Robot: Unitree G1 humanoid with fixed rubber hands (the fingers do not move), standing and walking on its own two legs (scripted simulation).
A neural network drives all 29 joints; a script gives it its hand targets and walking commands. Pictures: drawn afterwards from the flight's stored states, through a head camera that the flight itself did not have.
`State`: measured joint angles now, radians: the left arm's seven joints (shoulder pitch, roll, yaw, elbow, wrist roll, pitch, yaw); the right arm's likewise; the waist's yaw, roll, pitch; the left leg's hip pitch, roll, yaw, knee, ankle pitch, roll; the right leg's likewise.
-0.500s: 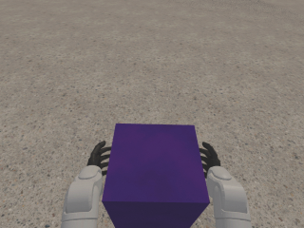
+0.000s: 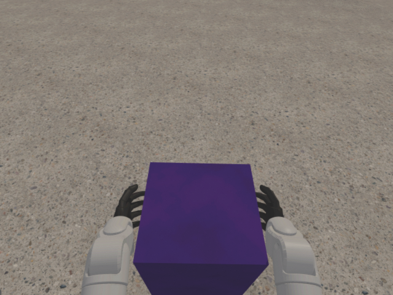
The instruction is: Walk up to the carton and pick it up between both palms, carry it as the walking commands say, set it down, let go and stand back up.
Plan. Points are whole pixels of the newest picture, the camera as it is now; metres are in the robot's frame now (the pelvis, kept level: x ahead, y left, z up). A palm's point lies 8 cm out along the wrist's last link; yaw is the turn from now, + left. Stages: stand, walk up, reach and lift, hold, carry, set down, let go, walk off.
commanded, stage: hold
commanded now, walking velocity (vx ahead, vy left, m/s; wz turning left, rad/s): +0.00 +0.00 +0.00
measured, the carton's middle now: (198, 235) +0.27 +0.00 -0.04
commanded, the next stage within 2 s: set down in 0.76 s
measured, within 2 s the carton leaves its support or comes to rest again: neither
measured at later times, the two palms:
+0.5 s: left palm (126, 221) +0.26 +0.14 +0.05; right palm (277, 220) +0.26 -0.16 +0.04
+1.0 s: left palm (125, 221) +0.27 +0.15 +0.02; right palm (269, 218) +0.28 -0.15 +0.02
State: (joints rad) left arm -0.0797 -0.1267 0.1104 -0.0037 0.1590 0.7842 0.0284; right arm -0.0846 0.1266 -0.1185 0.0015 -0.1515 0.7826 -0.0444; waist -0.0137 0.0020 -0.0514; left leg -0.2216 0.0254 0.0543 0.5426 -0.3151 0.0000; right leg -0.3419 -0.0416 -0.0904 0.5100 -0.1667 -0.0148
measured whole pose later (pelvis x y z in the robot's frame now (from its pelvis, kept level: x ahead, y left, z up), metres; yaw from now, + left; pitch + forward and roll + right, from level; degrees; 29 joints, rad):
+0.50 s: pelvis -0.03 -0.02 +0.00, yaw +6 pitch -10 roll +0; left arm -0.29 -0.13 0.20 0.28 0.23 0.68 -0.05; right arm -0.22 0.14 -0.22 0.16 -0.19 0.73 -0.06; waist -0.05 0.03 0.11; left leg -0.05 -0.02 -0.12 0.49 -0.28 0.00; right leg -0.12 0.01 0.02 0.43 -0.15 0.01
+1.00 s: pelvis +0.01 -0.01 +0.01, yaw +5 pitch -6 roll -1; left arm -0.18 -0.14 0.15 0.27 0.24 0.64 -0.03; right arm -0.14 0.13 -0.19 0.19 -0.24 0.68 -0.01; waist -0.04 0.02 0.06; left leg -0.02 -0.02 -0.12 0.37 -0.25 0.00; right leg -0.09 0.02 0.06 0.31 -0.12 0.02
